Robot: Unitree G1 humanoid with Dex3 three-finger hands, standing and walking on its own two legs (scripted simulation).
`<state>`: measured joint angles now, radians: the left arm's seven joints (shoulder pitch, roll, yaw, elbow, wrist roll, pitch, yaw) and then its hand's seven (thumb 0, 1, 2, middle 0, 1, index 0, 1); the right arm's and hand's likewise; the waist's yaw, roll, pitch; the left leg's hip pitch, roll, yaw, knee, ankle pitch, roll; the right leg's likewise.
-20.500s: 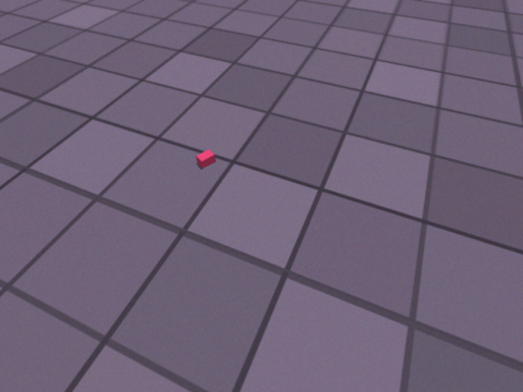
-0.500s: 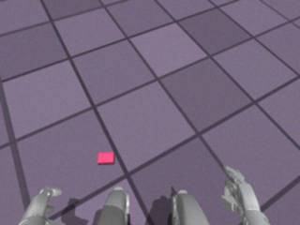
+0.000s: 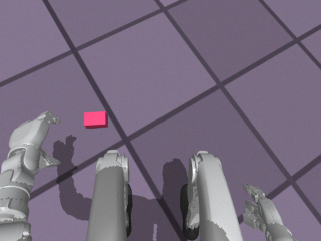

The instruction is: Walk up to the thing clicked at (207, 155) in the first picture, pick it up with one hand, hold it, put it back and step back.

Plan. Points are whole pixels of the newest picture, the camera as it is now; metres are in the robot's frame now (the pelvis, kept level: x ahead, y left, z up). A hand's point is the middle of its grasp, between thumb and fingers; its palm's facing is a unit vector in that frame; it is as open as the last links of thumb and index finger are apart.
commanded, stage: rise first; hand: left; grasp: from above
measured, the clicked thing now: (96, 120) +0.48 +0.28 -0.42
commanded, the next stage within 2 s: approach in 1.40 s
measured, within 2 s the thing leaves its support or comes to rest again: neither
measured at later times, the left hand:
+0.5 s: hand (60, 131) +0.39 +0.33 -0.23, palm faces -0.46 -0.11 -0.88, open 13.0 cm
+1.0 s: hand (68, 124) +0.42 +0.33 -0.28, palm faces -0.44 -0.07 -0.90, open 13.1 cm
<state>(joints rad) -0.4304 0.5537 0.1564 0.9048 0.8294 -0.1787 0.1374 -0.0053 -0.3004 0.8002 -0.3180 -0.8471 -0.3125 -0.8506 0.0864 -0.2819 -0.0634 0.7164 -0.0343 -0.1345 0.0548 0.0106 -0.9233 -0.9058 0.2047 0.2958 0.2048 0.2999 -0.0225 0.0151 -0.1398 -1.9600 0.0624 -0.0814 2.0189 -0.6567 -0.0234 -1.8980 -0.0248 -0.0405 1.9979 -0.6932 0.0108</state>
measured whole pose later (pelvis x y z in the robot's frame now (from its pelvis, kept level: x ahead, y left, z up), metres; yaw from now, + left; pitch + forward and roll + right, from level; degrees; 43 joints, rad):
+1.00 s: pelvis -0.01 +0.01 -0.12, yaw -4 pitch +33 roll -7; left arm -0.81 0.76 0.18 1.35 1.26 -0.30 0.40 0.00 -0.33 0.84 -0.26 -0.82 -0.26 -0.82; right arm 0.08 -0.26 0.00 0.79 -0.17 -0.04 0.12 0.00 -0.91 -0.90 0.21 0.30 0.21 0.30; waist -0.15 -0.03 -0.05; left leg -2.31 0.05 -0.15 2.40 -0.67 -0.01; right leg -2.21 0.00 -0.06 2.34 -0.70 0.04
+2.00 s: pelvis +0.00 +0.01 -0.13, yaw -6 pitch +33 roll -8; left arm -1.04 0.78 0.13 1.53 1.27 -0.14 0.45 0.00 -0.56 1.02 -0.09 -1.01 -0.07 -1.02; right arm 0.14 -0.28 0.09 0.75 -0.17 -0.06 0.14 0.00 -0.91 -0.90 0.20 0.30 0.20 0.30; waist -0.29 0.00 -0.02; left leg -2.36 0.06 -0.17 2.44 -0.68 -0.01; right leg -2.26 0.01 -0.08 2.36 -0.69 0.04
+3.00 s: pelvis -0.01 +0.01 -0.14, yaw -7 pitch +30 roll -10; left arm -0.97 0.90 0.15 1.58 1.29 -0.29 0.46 0.00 -0.55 1.02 -0.08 -0.99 -0.07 -1.00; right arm 0.16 -0.28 0.15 0.76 -0.22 -0.07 0.17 0.00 -0.90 -0.90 0.21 0.30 0.21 0.30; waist -0.29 -0.06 0.06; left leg -2.37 0.04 -0.21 2.49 -0.67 -0.02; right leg -2.25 0.02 -0.10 2.39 -0.68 0.05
